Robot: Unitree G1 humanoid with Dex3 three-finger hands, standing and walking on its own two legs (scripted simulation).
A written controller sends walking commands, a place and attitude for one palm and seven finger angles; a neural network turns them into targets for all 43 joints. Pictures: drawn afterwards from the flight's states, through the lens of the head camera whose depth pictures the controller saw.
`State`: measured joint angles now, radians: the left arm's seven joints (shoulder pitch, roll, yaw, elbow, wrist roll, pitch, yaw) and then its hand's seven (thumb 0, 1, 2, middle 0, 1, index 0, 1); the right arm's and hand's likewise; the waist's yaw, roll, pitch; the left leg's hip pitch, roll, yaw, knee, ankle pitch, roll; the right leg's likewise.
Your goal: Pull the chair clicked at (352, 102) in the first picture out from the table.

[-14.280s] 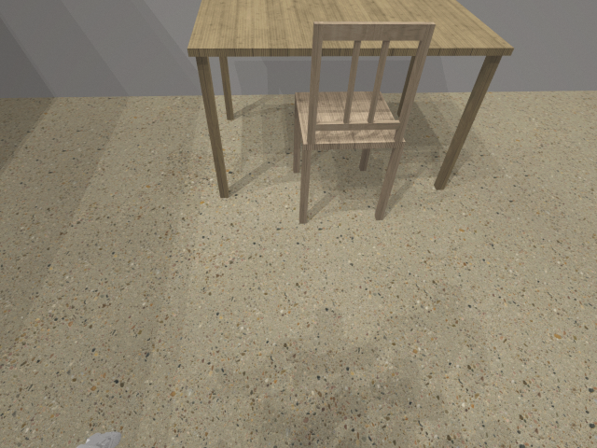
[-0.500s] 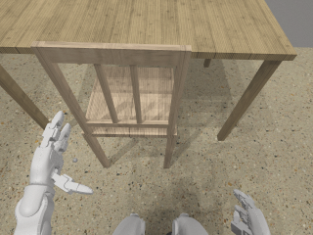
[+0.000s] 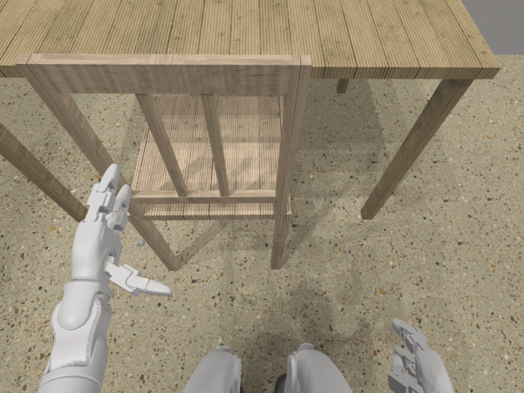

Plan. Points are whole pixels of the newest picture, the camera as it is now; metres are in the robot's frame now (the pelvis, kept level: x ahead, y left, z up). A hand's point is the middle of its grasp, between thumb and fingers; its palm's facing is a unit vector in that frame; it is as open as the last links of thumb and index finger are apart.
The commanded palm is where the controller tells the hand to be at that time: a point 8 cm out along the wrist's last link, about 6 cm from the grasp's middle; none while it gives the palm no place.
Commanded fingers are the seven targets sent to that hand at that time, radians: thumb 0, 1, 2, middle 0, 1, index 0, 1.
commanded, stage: aim the fingers beside a spindle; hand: left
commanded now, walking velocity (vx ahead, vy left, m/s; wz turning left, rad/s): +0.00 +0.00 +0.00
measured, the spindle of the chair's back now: (167, 152) +0.51 +0.19 +0.00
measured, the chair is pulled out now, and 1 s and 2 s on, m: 0.00 0.00 0.00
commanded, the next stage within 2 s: push the fingers through the gap in 1.06 s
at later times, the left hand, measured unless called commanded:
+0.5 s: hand (163, 228) +0.36 +0.17 +0.00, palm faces +0.02 -1.00 -0.01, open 17.0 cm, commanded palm +0.33 +0.22 +0.00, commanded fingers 0.00 -0.50 0.30 -0.06 -0.08 -0.06 -0.08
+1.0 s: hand (168, 231) +0.35 +0.16 +0.01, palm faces +0.03 -1.00 -0.03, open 17.0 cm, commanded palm +0.33 +0.22 +0.01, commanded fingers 0.00 -0.50 0.30 -0.06 -0.08 -0.06 -0.08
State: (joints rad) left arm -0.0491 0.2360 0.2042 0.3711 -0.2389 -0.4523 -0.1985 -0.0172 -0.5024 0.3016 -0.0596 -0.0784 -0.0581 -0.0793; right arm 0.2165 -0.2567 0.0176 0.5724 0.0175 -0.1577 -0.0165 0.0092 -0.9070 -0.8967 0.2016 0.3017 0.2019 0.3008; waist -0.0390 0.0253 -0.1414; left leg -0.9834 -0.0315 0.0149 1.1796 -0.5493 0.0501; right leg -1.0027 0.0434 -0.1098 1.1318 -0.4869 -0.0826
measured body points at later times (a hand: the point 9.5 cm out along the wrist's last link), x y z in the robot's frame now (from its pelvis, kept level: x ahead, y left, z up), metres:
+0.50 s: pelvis -0.01 +0.02 -0.02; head +0.10 +0.02 +0.42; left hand +0.35 +0.22 +0.00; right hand +0.13 -0.23 -0.13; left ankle +0.00 +0.09 -0.64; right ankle +0.03 -0.07 -0.64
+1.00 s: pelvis -0.01 +0.01 -0.01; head +0.10 +0.02 +0.42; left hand +0.34 +0.21 +0.01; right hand +0.13 -0.24 -0.12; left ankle +0.00 +0.09 -0.64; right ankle +0.03 -0.07 -0.64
